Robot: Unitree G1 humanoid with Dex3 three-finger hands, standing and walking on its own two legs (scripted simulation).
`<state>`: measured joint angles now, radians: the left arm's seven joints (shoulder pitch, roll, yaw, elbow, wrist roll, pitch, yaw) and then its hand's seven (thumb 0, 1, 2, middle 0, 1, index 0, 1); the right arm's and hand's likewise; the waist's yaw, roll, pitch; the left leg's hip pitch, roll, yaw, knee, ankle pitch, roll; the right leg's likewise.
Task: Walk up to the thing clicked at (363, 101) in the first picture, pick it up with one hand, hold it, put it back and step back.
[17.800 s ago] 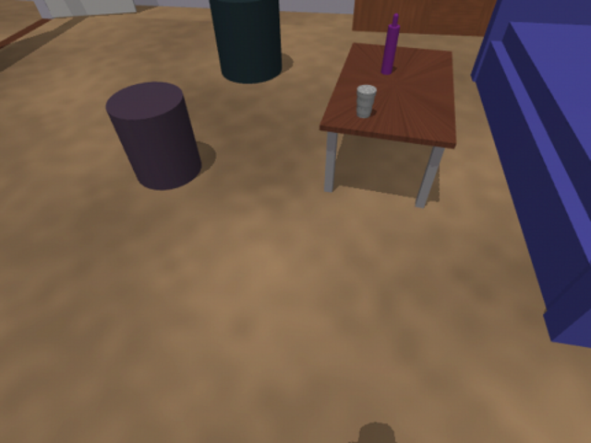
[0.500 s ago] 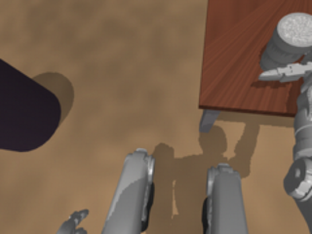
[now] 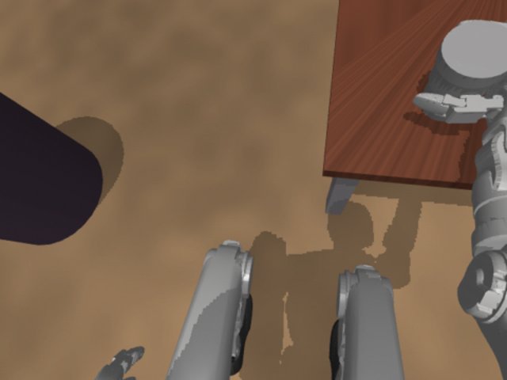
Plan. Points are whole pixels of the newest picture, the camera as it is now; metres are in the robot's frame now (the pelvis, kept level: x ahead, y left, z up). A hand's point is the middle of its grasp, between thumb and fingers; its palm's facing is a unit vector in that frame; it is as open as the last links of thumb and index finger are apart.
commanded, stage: close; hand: right
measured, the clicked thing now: (458, 80) +0.56 -0.19 +0.01
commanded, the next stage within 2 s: settle in 0.10 s
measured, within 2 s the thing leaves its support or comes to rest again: leaves its support in 0.48 s
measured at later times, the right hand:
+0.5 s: hand (459, 87) +0.54 -0.19 +0.02, palm faces +0.12 +0.99 -0.04, open 10.0 cm
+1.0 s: hand (491, 35) +0.56 -0.19 +0.09, palm faces +0.13 +0.99 -0.02, open 10.1 cm
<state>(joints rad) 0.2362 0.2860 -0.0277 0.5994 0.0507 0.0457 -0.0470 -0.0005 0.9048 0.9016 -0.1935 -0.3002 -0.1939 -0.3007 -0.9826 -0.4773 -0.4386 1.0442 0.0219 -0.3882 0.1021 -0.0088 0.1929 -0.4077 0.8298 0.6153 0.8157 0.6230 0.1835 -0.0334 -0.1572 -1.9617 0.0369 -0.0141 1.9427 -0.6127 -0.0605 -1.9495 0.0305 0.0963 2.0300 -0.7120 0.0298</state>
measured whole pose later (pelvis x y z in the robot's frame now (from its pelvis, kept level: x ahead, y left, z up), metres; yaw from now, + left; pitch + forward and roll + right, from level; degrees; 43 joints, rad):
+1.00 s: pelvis +0.02 +0.00 +0.07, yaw +0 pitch +35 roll +4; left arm 0.25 0.28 -0.01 0.61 0.04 0.03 -0.02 0.00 0.91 0.89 -0.20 -0.30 -0.20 -0.30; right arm -0.91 -0.45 -0.43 0.99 0.03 -0.36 0.08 -0.04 0.42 -1.09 0.71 1.03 0.74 1.02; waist 0.18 -0.03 -0.16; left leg -1.72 0.03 0.00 1.71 -0.59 -0.05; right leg -1.70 0.00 0.08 1.79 -0.69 0.02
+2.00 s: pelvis +0.04 +0.00 +0.19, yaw +0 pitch +23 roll +3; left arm 0.25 0.25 0.01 0.63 0.01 -0.01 0.00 0.00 0.92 0.89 -0.19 -0.30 -0.20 -0.29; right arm -0.51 -0.27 -0.30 0.71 0.10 -0.36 0.03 -0.04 0.44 -1.14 0.69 1.08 0.72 1.07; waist 0.10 -0.02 -0.15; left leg -1.21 0.02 0.01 1.30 -0.50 -0.04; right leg -1.19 -0.02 0.07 1.38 -0.60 0.03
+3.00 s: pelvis +0.07 +0.00 +0.27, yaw -1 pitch +10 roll +1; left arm 0.24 0.22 0.01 0.67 -0.01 -0.06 0.04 0.01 0.91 0.89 -0.19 -0.30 -0.19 -0.29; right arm -0.19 -0.19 -0.17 0.48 0.16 -0.36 0.03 -0.04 0.44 -1.14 0.69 1.08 0.72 1.07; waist 0.03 0.00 -0.06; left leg -0.67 0.02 0.00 0.89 -0.39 -0.04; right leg -0.64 -0.03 0.04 0.94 -0.48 0.02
